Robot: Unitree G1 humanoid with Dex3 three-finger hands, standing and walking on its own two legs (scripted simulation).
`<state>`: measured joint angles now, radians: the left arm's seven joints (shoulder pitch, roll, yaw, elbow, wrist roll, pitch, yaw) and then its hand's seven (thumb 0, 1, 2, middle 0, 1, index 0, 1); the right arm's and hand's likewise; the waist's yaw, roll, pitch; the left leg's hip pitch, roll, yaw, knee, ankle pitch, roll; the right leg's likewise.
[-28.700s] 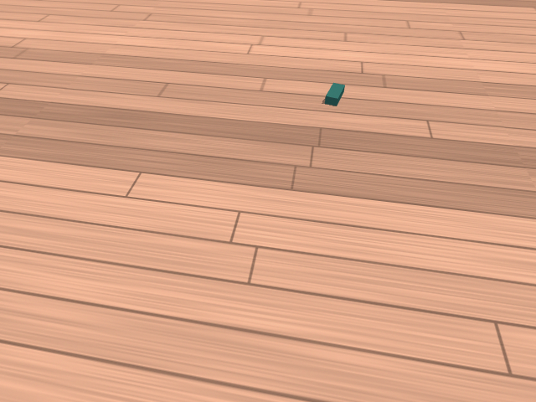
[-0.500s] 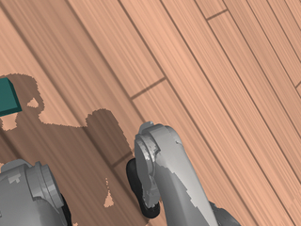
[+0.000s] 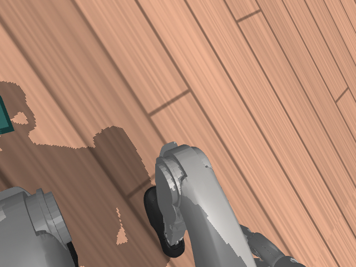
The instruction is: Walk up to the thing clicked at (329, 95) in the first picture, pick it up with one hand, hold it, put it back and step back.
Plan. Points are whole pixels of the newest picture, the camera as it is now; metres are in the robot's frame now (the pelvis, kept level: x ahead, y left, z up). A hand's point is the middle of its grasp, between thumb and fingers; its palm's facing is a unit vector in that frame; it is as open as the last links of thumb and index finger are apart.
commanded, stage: rest palm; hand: left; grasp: from above
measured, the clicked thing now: out of the picture +0.45 +0.33 -0.27
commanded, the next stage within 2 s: close in 0.50 s
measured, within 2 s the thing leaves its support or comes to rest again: neither
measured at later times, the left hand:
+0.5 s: hand out of the picture +0.43 +0.32 -0.26, palm faces -0.46 -0.14 -0.88, open 14.3 cm
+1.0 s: hand out of the picture +0.43 +0.32 -0.25, palm faces -0.47 -0.13 -0.87, open 13.2 cm
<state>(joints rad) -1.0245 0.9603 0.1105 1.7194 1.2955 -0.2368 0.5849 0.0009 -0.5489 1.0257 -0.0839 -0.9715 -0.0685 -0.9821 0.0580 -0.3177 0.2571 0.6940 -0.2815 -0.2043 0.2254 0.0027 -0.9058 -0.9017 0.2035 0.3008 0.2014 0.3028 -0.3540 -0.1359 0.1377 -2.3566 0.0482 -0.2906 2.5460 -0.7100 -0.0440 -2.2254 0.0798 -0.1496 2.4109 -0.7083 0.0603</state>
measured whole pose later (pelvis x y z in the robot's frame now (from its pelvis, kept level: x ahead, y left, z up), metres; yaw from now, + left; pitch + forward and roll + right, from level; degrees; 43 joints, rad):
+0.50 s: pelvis +0.00 +0.00 +0.00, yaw -1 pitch +27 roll -14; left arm -1.04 0.99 0.11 1.75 1.29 -0.21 0.63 0.00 -0.53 0.99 -0.08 -0.98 -0.07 -0.99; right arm 0.07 -0.32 0.30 0.68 -0.29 -0.25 0.26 0.00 -0.91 -0.90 0.20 0.30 0.20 0.30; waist -0.38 -0.15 0.17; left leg -2.36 0.05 -0.31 2.56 -0.71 -0.03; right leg -2.22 0.09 -0.16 2.41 -0.70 0.07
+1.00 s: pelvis +0.00 +0.00 +0.00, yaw -1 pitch +26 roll -13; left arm -1.03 0.99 0.09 1.74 1.27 -0.21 0.61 0.00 -0.35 0.88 -0.18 -0.95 -0.19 -0.93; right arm 0.07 -0.34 0.31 0.67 -0.28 -0.24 0.26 0.00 -0.90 -0.90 0.20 0.30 0.20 0.30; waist -0.38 -0.15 0.18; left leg -2.35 0.05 -0.31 2.56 -0.71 -0.04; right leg -2.21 0.09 -0.17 2.40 -0.69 0.07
